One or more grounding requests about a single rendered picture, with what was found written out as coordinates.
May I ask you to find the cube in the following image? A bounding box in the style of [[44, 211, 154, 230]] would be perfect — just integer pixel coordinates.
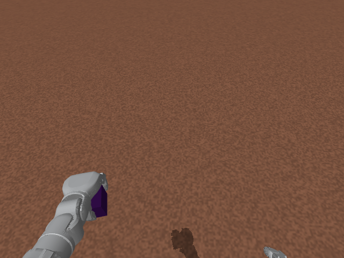
[[91, 185, 108, 218]]

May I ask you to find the right robot hand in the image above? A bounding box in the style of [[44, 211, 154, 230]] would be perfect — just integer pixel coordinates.
[[263, 247, 286, 258]]

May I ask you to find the left robot arm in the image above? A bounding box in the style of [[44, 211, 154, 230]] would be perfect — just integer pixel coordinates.
[[22, 191, 91, 258]]

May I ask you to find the left robot hand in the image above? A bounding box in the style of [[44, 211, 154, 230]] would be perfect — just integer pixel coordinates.
[[62, 171, 108, 221]]

